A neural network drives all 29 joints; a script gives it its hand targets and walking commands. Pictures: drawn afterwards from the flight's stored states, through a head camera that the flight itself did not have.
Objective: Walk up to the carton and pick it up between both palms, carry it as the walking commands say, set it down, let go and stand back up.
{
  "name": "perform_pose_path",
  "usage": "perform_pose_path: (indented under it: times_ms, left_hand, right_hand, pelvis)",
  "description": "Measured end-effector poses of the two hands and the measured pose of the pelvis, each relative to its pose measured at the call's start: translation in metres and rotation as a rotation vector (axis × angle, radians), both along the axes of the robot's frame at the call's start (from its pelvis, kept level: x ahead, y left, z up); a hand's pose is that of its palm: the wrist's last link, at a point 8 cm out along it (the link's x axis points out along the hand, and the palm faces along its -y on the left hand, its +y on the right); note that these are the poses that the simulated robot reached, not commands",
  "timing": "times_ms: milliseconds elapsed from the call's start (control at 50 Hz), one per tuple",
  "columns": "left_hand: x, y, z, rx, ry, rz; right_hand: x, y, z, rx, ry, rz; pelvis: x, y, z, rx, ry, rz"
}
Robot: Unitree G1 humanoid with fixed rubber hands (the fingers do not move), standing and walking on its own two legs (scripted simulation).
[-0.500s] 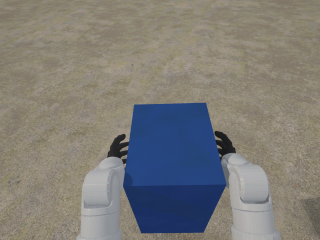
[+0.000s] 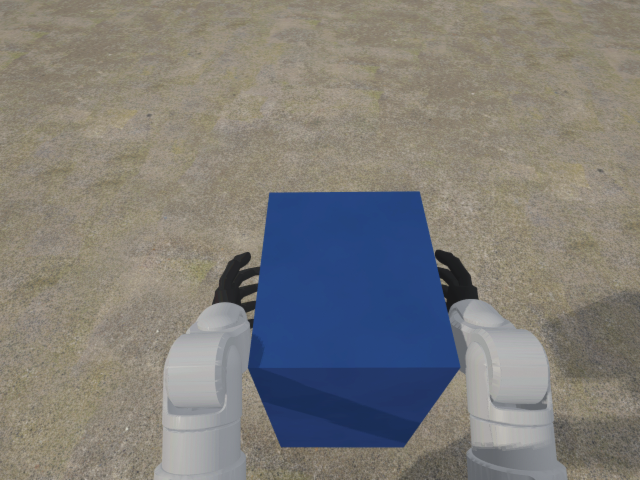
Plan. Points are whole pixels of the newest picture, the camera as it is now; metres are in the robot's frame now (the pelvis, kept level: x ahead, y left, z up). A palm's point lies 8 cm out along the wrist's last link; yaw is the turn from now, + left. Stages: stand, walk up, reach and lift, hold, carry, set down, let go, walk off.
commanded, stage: carry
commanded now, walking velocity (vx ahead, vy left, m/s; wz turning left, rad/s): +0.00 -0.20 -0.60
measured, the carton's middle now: (343, 332) +0.29 +0.01 +0.03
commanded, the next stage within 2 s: none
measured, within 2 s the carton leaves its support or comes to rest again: neither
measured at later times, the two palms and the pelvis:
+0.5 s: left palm (445, 331) +0.28 -0.11 +0.06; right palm out of the picture +0.19 -0.36 +0.05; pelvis -0.03 -0.13 -0.01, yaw -17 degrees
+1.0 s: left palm (542, 344) +0.25 -0.19 +0.10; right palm out of the picture +0.15 -0.43 +0.11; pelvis -0.06 -0.20 +0.00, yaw -24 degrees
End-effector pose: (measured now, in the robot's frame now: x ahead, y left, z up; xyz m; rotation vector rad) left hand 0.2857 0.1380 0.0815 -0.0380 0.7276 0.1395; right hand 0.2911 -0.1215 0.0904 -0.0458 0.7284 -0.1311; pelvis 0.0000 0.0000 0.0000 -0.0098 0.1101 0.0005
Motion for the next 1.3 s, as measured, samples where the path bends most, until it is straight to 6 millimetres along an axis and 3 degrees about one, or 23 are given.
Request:
perform_pose_path:
  times_ms: [120, 240, 340, 420, 480, 560, 640, 820, 920, 1000, 1100, 1200, 1300]
  left_hand:
    - [-0.004, -0.032, 0.004, -0.022, 0.016, -0.073]
    - [0.004, -0.083, 0.015, -0.025, -0.022, -0.140]
    - [0.009, -0.150, 0.007, -0.001, -0.011, -0.208]
    - [0.009, -0.211, -0.011, 0.053, 0.010, -0.284]
    - [0.001, -0.242, -0.023, 0.086, 0.071, -0.352]
    - [-0.006, -0.271, -0.022, 0.055, 0.055, -0.397]
    - [-0.012, -0.288, -0.013, 0.020, 0.003, -0.414]
    - [-0.027, -0.291, 0.008, 0.004, -0.003, -0.406]
    - [-0.028, -0.308, 0.024, -0.006, -0.037, -0.408]
    - [-0.035, -0.332, 0.020, 0.005, -0.036, -0.419]
    - [-0.055, -0.360, 0.009, 0.062, 0.021, -0.477]
    - [-0.065, -0.377, 0.017, 0.067, -0.008, -0.498]
    - [-0.070, -0.378, 0.021, 0.061, -0.021, -0.488]
  right_hand:
    - [-0.021, -0.032, 0.011, -0.031, 0.017, -0.064]
    - [-0.032, -0.081, 0.021, -0.022, -0.021, -0.144]
    - [-0.047, -0.145, 0.004, 0.007, -0.011, -0.216]
    - [-0.065, -0.201, -0.026, 0.062, 0.009, -0.296]
    - [-0.090, -0.227, -0.042, 0.088, 0.071, -0.358]
    - [-0.109, -0.252, -0.036, 0.071, 0.052, -0.410]
    - [-0.117, -0.268, -0.017, 0.037, 0.000, -0.430]
    - [-0.127, -0.273, 0.011, -0.003, -0.001, -0.399]
    - [-0.131, -0.289, 0.025, -0.002, -0.037, -0.411]
    - [-0.142, -0.311, 0.016, 0.008, -0.036, -0.424]
    - [-0.174, -0.334, -0.004, 0.048, 0.025, -0.466]
    - [-0.188, -0.348, 0.001, 0.062, -0.006, -0.495]
    - [-0.191, -0.351, 0.007, 0.055, -0.018, -0.486]
  pelvis:
    - [-0.006, -0.014, 0.009, -0.038, -0.030, -0.075]
    - [-0.012, -0.043, 0.010, -0.066, -0.046, -0.153]
    - [-0.014, -0.086, -0.003, -0.061, -0.049, -0.217]
    - [-0.021, -0.119, -0.019, -0.031, -0.040, -0.253]
    - [-0.031, -0.131, -0.014, -0.014, -0.035, -0.282]
    - [-0.043, -0.145, -0.010, -0.011, -0.024, -0.330]
    - [-0.049, -0.157, -0.008, -0.012, -0.019, -0.355]
    - [-0.051, -0.171, 0.004, -0.028, -0.037, -0.396]
    - [-0.056, -0.185, 0.009, -0.043, -0.036, -0.412]
    - [-0.065, -0.202, 0.000, -0.022, -0.043, -0.424]
    - [-0.078, -0.216, 0.001, -0.014, -0.063, -0.425]
    - [-0.089, -0.224, 0.002, -0.004, -0.072, -0.430]
    - [-0.094, -0.229, 0.003, -0.004, -0.075, -0.432]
